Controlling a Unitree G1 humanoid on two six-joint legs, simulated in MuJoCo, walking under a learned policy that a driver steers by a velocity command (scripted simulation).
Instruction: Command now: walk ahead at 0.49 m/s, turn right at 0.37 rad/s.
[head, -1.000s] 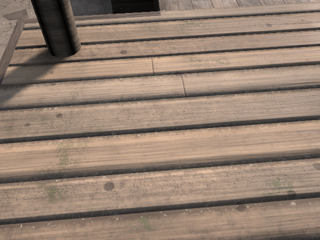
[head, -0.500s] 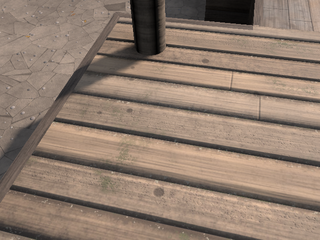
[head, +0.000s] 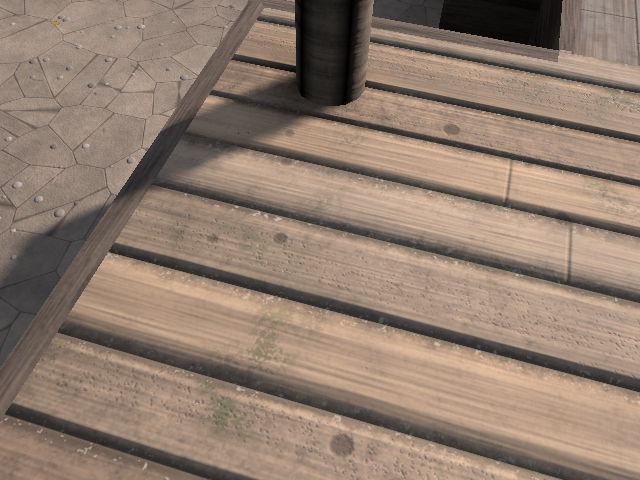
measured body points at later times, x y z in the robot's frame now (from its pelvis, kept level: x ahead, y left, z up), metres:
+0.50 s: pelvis +0.26 -0.07 -0.01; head +0.31 -0.09 +0.44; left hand +0.50 +0.14 -0.10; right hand +0.27 -0.37 -0.13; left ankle +0.15 +0.12 -0.63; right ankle +0.32 -0.15 -0.73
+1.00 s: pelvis +0.57 -0.11 -0.01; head +0.60 -0.11 +0.44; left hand +0.73 +0.14 -0.13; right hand +0.64 -0.41 -0.10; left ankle +0.68 -0.06 -0.73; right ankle +0.37 -0.17 -0.66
